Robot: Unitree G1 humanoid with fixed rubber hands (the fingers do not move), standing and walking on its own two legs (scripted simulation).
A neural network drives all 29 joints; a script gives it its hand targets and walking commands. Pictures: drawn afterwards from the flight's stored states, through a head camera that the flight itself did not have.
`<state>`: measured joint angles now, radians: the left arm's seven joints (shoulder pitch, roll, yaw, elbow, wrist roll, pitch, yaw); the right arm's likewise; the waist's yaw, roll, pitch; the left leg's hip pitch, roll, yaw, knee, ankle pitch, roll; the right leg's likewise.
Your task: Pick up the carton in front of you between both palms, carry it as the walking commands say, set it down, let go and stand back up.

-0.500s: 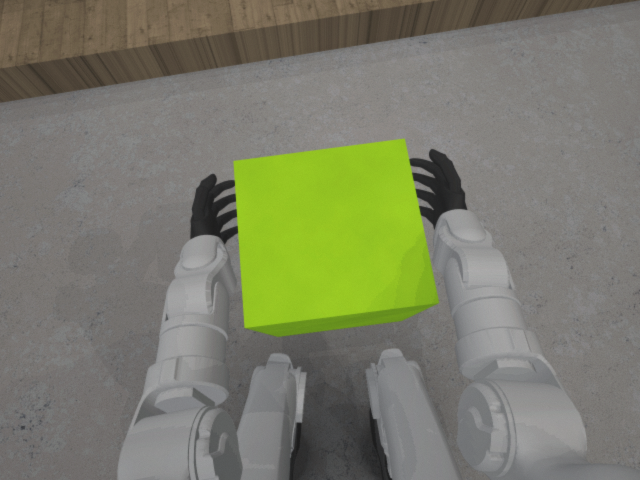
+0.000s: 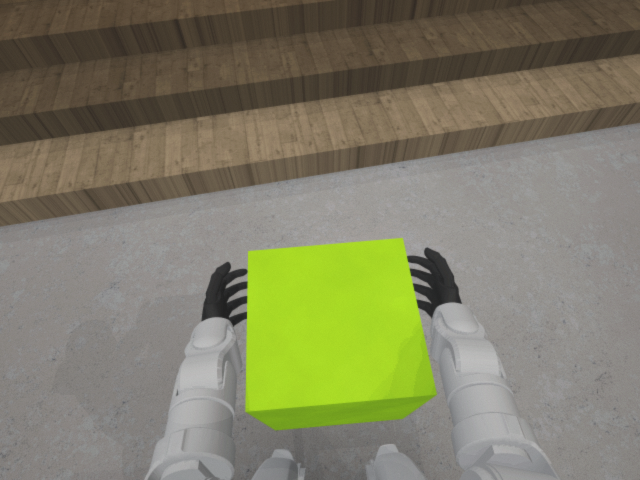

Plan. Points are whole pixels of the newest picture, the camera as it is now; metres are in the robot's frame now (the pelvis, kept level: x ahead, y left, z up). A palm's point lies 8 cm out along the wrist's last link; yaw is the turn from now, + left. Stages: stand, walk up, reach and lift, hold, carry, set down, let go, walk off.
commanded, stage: reach and lift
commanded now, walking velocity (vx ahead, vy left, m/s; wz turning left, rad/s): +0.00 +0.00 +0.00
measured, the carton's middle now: (333, 343) +0.34 +0.00 -0.12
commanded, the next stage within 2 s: hold in 1.44 s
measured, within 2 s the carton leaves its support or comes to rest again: neither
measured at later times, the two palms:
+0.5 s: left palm (188, 302) +0.31 +0.15 +0.10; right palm (486, 281) +0.32 -0.15 +0.11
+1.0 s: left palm (185, 295) +0.31 +0.15 +0.11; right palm (490, 275) +0.32 -0.15 +0.12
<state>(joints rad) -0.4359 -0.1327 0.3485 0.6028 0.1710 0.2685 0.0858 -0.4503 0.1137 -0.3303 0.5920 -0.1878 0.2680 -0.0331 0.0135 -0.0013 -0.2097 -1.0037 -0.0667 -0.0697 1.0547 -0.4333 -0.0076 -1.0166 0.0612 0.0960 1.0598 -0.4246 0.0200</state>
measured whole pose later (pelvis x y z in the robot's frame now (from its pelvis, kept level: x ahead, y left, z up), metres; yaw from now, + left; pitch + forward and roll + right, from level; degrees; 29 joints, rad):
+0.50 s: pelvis +0.02 +0.00 +0.08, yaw +1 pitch -1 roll +0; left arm -0.28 -0.16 0.27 0.43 0.25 0.55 0.05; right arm -0.29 0.16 -0.28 0.41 -0.25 0.55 -0.02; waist 0.00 0.00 -0.07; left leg -0.23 -0.04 -0.10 0.50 -0.24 0.00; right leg -0.23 0.04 0.09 0.49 -0.23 0.00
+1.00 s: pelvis +0.02 +0.00 +0.08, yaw +0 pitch -4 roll +0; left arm -0.29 -0.16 0.27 0.38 0.28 0.61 0.02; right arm -0.29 0.16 -0.24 0.34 -0.28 0.62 -0.01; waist 0.00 0.00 -0.01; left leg -0.14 -0.03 -0.10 0.42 -0.21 0.00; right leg -0.15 0.04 0.09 0.41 -0.20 0.00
